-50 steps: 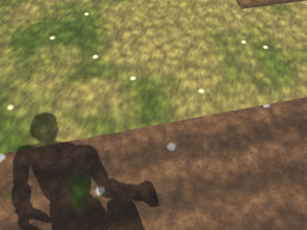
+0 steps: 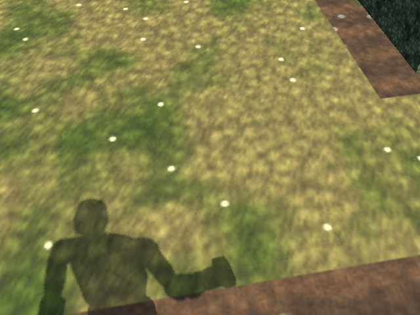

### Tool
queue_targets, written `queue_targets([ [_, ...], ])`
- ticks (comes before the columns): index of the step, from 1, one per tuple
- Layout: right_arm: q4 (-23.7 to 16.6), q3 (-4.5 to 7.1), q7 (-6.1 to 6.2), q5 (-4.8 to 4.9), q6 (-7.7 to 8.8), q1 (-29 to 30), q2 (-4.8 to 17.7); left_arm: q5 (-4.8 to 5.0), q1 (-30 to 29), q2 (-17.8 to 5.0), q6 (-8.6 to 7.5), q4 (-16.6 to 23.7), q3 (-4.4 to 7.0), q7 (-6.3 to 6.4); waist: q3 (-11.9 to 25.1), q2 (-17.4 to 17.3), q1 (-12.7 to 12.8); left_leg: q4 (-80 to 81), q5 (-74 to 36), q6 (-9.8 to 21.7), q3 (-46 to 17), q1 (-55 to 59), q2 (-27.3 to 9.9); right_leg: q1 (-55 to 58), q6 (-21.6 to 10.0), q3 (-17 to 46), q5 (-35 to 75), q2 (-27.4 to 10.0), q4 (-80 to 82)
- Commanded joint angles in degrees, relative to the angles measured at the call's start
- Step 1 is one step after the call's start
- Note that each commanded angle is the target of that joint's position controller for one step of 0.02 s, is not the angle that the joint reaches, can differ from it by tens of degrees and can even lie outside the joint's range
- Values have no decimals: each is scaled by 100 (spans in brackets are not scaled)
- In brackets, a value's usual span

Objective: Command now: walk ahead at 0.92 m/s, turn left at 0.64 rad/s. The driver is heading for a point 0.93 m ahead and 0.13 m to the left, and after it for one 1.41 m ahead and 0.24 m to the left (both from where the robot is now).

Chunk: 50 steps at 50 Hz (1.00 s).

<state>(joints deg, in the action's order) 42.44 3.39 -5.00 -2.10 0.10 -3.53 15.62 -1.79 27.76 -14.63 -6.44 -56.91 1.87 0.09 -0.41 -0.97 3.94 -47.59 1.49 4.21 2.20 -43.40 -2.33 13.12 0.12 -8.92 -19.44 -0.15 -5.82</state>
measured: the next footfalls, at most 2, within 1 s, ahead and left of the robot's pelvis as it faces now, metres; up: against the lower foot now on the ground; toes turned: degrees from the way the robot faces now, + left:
left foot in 0.10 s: +0.27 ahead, +0.10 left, +0.00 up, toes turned +9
right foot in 0.58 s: +0.75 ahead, +0.10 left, +0.00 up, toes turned +16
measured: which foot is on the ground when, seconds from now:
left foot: up 0.00-0.08, down 0.10-0.60, up 0.62-0.98, down 1.00-1.00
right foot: down 0.00-0.12, up 0.14-0.56, down 0.58-0.98, up 1.00-1.00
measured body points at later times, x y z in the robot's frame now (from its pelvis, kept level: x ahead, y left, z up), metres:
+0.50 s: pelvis +0.43 +0.10 +0.00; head +0.47 +0.12 +0.45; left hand +0.61 +0.37 -0.07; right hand +0.48 -0.18 -0.12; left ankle +0.23 +0.09 -0.72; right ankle +0.71 +0.04 -0.68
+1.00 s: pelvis +0.91 +0.23 -0.01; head +0.94 +0.23 +0.44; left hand +0.83 +0.52 -0.13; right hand +1.21 +0.05 -0.04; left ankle +1.05 +0.38 -0.73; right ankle +0.72 +0.10 -0.72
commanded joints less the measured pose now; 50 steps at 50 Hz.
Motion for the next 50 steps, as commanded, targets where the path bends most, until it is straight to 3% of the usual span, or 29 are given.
queue_targets([
  [1,-674,-96,-11,-25,119,1016,138,-12,-102,-888,-97,200,137,49,-1007,578,-98,570,286,446,627,464,147,-873,-607,-331,3962,-1411,18],
  [3,-506,-20,74,-15,143,282,367,-81,-11,-1140,37,189,201,119,-292,815,-530,564,1020,702,1013,1278,735,-268,-544,-527,7242,-1494,-1630],
  [4,-233,66,104,39,178,-729,537,-112,-91,-1352,150,245,275,154,304,985,-1004,495,1547,822,1029,2348,1014,-477,-563,-538,7893,-1572,-3001],
  [5,150,233,159,34,210,-2064,879,-73,-261,-1417,177,365,310,155,1019,795,-1631,945,1454,1001,644,4107,1095,-1353,-485,-506,7277,-1530,-4766],
  [6,277,438,275,1,149,-2327,1458,-26,-114,-912,107,573,198,37,1411,-185,-1369,1365,3136,1349,-1317,5735,105,-3356,-265,-359,3407,-967,-6797],
  [7,193,547,270,50,75,-2095,1933,84,-487,-579,-62,1115,121,-122,1809,-1339,-1012,2910,4340,2166,-5065,6637,-1188,-5426,-29,555,-681,298,-8427],
  [8,236,537,282,83,50,-2122,1767,30,-1518,-831,-161,1430,132,-126,1265,-488,-1233,3308,3963,1927,-5196,6469,-1084,-6242,-207,1423,-38,9,-8469],
  [10,420,450,405,86,138,-1949,1320,-16,-1629,-604,-243,1503,22,-82,272,388,-778,3359,2378,1533,-3896,4789,-815,-5805,-261,1393,375,-493,-7479],
  [12,344,295,455,139,258,-1530,936,-225,-1427,-525,-23,1516,-12,-59,-61,352,-286,3378,1225,1455,-3001,3513,-347,-5067,-80,1389,149,-686,-6914],
  [13,317,253,468,182,316,-1468,850,-248,-1318,-477,101,1541,-20,-69,14,189,-154,3521,1424,1510,-2811,3271,-281,-4966,29,1351,-14,-737,-6651],
  [15,321,209,456,224,446,-1571,813,-254,-1725,-414,245,1729,-61,-111,-372,126,-199,3884,1317,1467,-2478,2635,-114,-5020,164,1077,315,-847,-5915],
  [18,431,174,417,243,542,-1989,733,-170,-2766,-318,226,2105,-149,-220,-785,23,-567,4212,210,1137,-1880,2464,215,-4908,172,721,1828,-741,-4294],
  [22,556,180,439,326,626,-2485,850,-36,-3400,-284,149,2311,-191,-300,-604,-34,-960,4358,-1805,764,-1682,3417,-53,-4338,-137,465,3264,-383,-2854],
  [25,643,189,522,215,673,-2493,1136,35,-3230,-547,150,2282,-109,-217,-265,-305,-800,3732,-4655,421,-1199,4801,-312,-4051,-528,178,2596,52,-2378],
  [27,687,238,632,-40,576,-2343,1338,109,-2030,-924,184,1911,66,-102,456,-587,-146,2382,-6003,268,-1032,5409,-521,-3127,-702,235,1664,416,-2429],
  [28,655,250,681,-161,483,-2048,1360,150,-677,-1113,217,1513,171,-27,994,-545,538,867,-6291,243,-768,5242,-516,-2063,-836,202,1468,457,-2331],
  [29,548,215,698,-190,455,-1690,1253,115,551,-1351,275,1216,293,64,1496,-314,1162,-1177,-5139,232,-546,4144,-293,-600,-1080,724,641,-47,-2716],
  [30,240,94,585,173,564,-2014,624,60,770,-1950,329,1117,507,51,2035,2061,655,-4222,-331,-387,-270,1483,996,1152,-2076,4093,-359,-1407,-2267],
  [31,137,-31,523,113,688,-2155,639,57,26,-1607,341,1158,465,-110,2027,1587,221,-4524,1991,-253,-824,167,985,1252,-2460,5908,-762,-1741,-1209],
  [33,-109,-129,484,-25,774,-1102,730,88,-449,-847,295,1119,336,-144,602,-82,64,-3684,1471,-149,-1010,-42,237,-453,-2134,4776,-702,-1469,-918],
  [34,-305,-165,449,-128,740,-757,642,83,-436,-699,268,1006,287,-102,212,-293,-114,-3092,1487,-170,-998,194,35,-1283,-1929,4301,-437,-1186,-797],
  [35,-400,-220,416,-242,647,-719,541,79,-480,-662,247,915,243,-57,-119,-276,-363,-2810,1554,-244,-904,417,-25,-1995,-1812,3950,-203,-902,-662],
  [37,-561,-303,372,-294,468,-721,457,122,-481,-838,162,863,269,-54,-358,89,-607,-2115,1791,-399,-787,504,-211,-2727,-1850,3609,-82,-632,-435],
  [40,-1021,-425,286,-132,458,243,469,134,-615,-1021,93,1043,355,-75,-705,222,-506,-225,700,-648,-416,1223,-308,-3907,-1756,3088,388,-289,91],
  [43,-1128,-481,249,35,465,725,365,244,-444,-1224,54,1090,477,-155,-527,284,-186,1043,-788,-681,-201,2408,-44,-3970,-1406,2910,1389,-173,193],
  [47,-1142,-352,402,12,517,647,666,235,-50,-1304,141,1022,544,-91,-115,391,-79,1917,-188,-560,-326,2535,181,-2239,-1053,3090,3201,-359,-1041],
  [48,-969,-255,456,16,548,131,845,187,-20,-1446,154,988,568,-73,313,303,-301,1955,300,-470,-183,3069,355,-1933,-959,2916,3997,-325,-1775],
  [49,-735,-152,524,-26,585,-775,1008,158,-95,-1503,142,976,568,-85,874,197,-785,1883,495,-346,-146,4082,273,-2066,-828,2674,4285,-147,-2989],
  [50,-545,-5,643,-130,618,-1995,1321,135,-262,-1222,84,1065,485,-93,1546,-2,-1360,1721,1684,-143,-914,5412,-565,-2924,-752,2403,3345,63,-4705],
])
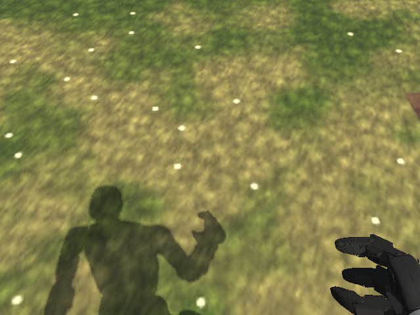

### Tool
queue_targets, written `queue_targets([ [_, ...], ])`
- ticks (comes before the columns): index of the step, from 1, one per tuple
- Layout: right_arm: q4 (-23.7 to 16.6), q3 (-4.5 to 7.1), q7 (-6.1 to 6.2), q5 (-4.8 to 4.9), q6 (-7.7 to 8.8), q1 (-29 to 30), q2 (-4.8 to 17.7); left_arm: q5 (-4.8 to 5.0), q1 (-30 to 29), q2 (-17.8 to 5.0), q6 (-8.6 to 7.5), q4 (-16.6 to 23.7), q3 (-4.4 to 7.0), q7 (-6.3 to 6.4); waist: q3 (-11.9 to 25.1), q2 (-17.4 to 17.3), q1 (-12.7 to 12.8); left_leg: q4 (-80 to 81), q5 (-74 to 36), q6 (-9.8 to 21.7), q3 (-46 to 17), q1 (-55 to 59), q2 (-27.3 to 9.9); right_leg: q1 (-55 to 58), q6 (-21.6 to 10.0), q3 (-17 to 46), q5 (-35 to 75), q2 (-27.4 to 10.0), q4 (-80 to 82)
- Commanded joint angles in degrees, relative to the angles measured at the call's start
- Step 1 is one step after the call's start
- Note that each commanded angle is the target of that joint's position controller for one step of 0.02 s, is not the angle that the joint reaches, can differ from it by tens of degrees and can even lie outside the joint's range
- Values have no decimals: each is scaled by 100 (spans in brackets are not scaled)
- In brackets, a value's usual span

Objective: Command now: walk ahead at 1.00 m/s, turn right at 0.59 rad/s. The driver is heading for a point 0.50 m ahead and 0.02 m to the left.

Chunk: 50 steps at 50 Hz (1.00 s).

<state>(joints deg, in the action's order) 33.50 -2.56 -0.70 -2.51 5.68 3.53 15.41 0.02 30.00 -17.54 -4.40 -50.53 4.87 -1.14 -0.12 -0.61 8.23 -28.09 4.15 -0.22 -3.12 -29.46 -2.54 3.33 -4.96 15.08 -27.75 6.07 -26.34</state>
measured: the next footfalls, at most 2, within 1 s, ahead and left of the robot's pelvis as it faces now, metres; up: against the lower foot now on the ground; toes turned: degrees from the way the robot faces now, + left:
right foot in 0.42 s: +0.60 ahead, -0.12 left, +0.00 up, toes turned -7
left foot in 0.82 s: +0.74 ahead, +0.06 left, +0.00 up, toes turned -7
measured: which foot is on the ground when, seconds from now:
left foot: down 0.00-0.42, up 0.44-0.80, down 0.82-1.00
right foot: up 0.00-0.40, down 0.42-1.00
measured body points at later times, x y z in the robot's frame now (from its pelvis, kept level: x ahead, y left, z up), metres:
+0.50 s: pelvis +0.44 -0.02 +0.00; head +0.48 -0.03 +0.45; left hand +0.68 +0.17 -0.09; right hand +0.36 -0.27 -0.14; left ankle +0.25 +0.14 -0.60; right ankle +0.53 -0.10 -0.72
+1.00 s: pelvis +0.61 -0.01 +0.02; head +0.62 +0.00 +0.47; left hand +0.68 +0.23 -0.13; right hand +0.68 -0.25 -0.11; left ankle +0.70 +0.07 -0.72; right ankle +0.56 -0.11 -0.71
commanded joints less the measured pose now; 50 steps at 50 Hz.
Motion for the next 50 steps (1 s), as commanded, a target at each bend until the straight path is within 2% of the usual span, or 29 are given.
queue_targets([
  [1,476,753,237,-312,37,-3174,1881,171,123,46,-172,637,-50,46,2432,-1740,-1437,473,3353,903,-3375,5612,-2276,-3700,-71,-584,295,83,-4590],
  [2,567,823,178,-146,-38,-2978,1814,100,85,-179,-119,656,-124,53,2314,-1941,-1316,1294,4265,1219,-5013,5358,-2383,-4611,-147,-765,268,-164,-5366],
  [3,492,724,144,-110,-44,-2419,1189,-31,-674,-424,-56,652,-83,64,1177,-945,-1337,1302,4095,1121,-3970,4537,-2009,-4991,-174,-872,853,-543,-5367],
  [4,558,652,99,-93,-31,-2209,838,-126,-1195,-420,-48,743,-103,0,625,-289,-1329,1259,2954,1059,-2977,3817,-1693,-4904,-146,-908,1192,-696,-5023],
  [5,698,614,85,-115,-12,-2263,706,-183,-1583,-369,-27,840,-113,-64,284,-112,-1289,1304,1872,949,-2250,3300,-1391,-4735,-122,-880,1205,-780,-4748],
  [6,908,560,74,-85,29,-2537,577,-255,-1732,-261,15,944,-135,-111,58,-356,-1183,1241,617,854,-1717,2970,-1187,-4578,-99,-834,1080,-799,-4535],
  [7,1079,514,60,-20,58,-2621,417,-257,-1692,-86,82,1005,-190,-151,160,-449,-1010,1363,610,818,-1519,2932,-1050,-4531,-71,-824,980,-795,-4407],
  [8,1150,532,51,51,120,-2649,492,-257,-1645,-21,130,1100,-232,-176,158,-707,-858,1445,407,950,-1561,2870,-1192,-4622,-28,-781,872,-814,-4254],
  [11,1280,568,36,139,189,-2687,620,-306,-2571,-120,149,1536,-309,-240,-368,-358,-821,2024,36,998,-862,2606,-1150,-5134,70,-927,1358,-886,-3417],
  [14,1360,579,18,203,207,-2600,782,-239,-3203,-78,103,1812,-459,-407,-645,-268,-788,2845,-568,829,161,1577,-775,-3569,19,-1717,2672,-815,-1565],
  [16,1525,601,-31,228,214,-2795,994,-221,-3230,-71,90,1771,-492,-401,-743,-208,-748,2847,-2148,823,391,1811,-855,-2893,-126,-1951,3023,-669,-1137],
  [18,1672,634,8,248,185,-3038,1238,-346,-2731,-230,18,1552,-445,-284,-246,-340,-540,1600,-4915,629,625,2596,-800,-2162,-236,-2196,2833,-195,-776],
  [20,1762,620,110,304,79,-3061,1317,-460,-938,-550,-38,906,-296,-108,711,-469,281,-1038,-4992,346,797,2294,-553,-121,-400,-1937,3465,-271,-232],
  [21,1626,542,116,301,47,-3235,923,-542,-372,-1002,-45,722,-183,-8,1332,71,265,-3030,-1717,251,822,1314,-91,1152,-517,-1007,4808,-1414,-658],
  [22,1567,380,156,593,-12,-4331,225,-457,-420,-1425,-39,839,-64,4,2897,1622,-350,-5991,3027,55,272,-177,827,2903,-1578,1786,8100,-3607,-931],
  [23,1578,549,241,410,-76,-3823,949,-61,-470,-1210,47,916,20,29,3287,334,-71,-6127,2595,149,-484,-274,633,2448,-1607,1494,8639,-3182,-889],
  [24,1376,502,218,411,-56,-3184,763,7,-1023,-913,17,855,-89,52,2125,555,-340,-5617,2285,138,-386,-616,335,1541,-1443,758,8121,-2876,-464],
  [26,1323,454,148,169,-171,-2509,583,-17,-1560,-234,-13,686,-300,102,465,44,-712,-4335,2037,135,-43,-349,-21,-451,-821,-90,6968,-2025,431],
  [27,1417,420,98,138,-302,-3072,388,-45,-1588,-135,-55,651,-349,130,416,477,-1002,-4076,1972,63,-134,129,-11,-928,-1009,-258,7627,-2216,503],
  [28,1489,399,95,92,-392,-3135,281,-50,-1543,-23,-91,576,-385,106,412,491,-1067,-3730,1941,2,-145,477,-24,-1269,-1050,-383,7735,-2189,616],
  [33,1443,364,63,120,-411,-2557,32,-65,-1736,-255,-122,323,-309,38,513,569,-1202,-1670,451,29,430,1095,175,-1728,-628,-1505,6919,-1427,866],
  [36,1413,366,110,144,-431,-2054,98,-7,-1463,-220,-71,116,-296,20,466,556,-972,-1145,-237,92,429,1409,163,-1711,-503,-1406,5897,-1482,820],
  [40,1583,409,164,34,-327,-2104,267,-7,-1388,-228,71,-69,-287,131,89,250,-1055,198,-747,312,274,2061,129,-1737,-201,-1177,4239,-1383,110],
  [41,1614,450,187,26,-247,-2185,552,-78,-1070,-146,83,-106,-306,164,174,-235,-929,323,-2773,382,-264,2467,-464,-1832,9,-1281,3088,-1084,-301],
  [42,1560,462,197,87,-245,-2118,740,-52,-180,170,128,-284,-368,203,515,-958,-538,196,-4752,971,-1080,2761,-1456,-1871,145,-1491,766,-597,-779],
  [43,1540,418,207,180,-322,-2084,532,-15,52,129,287,-535,-357,280,834,-1065,-719,346,-4398,1561,-1489,2558,-1759,-1630,189,-1565,-197,-408,-1179],
  [44,1541,369,211,161,-366,-1977,411,-31,-269,-29,397,-503,-315,312,623,-914,-760,593,-3543,1650,-1629,2307,-1658,-1765,206,-1461,-479,-372,-1380],
  [46,1568,307,254,100,-432,-1687,328,-37,-794,-10,523,-441,-305,289,480,-740,-722,968,-2148,1391,-1419,1980,-1370,-1734,250,-1353,-313,-426,-1299],
  [50,1685,339,279,204,-535,-1324,387,-76,-678,205,592,-783,-392,305,346,-478,-529,1134,157,631,-754,1384,-676,-812,345,-1371,1361,-528,210],
])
